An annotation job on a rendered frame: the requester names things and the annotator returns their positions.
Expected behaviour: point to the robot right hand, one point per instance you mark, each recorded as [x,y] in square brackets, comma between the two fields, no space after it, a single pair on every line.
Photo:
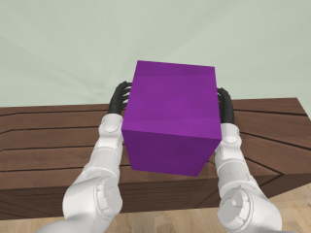
[225,107]

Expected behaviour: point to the pedestal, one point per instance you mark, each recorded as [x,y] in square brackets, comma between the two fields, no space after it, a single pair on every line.
[43,149]

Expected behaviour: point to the right robot forearm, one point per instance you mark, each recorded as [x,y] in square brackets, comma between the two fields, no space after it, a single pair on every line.
[232,169]

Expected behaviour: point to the left robot forearm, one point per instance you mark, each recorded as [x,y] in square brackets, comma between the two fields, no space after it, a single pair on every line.
[105,159]

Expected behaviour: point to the carton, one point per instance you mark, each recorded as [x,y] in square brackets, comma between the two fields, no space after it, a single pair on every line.
[171,124]

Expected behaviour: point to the robot left hand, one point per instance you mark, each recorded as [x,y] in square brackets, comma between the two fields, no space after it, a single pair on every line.
[116,104]

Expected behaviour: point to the right robot upper arm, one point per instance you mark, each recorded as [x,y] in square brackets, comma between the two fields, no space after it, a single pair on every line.
[242,211]

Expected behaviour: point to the left robot upper arm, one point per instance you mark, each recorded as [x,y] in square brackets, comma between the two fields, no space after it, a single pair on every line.
[88,206]

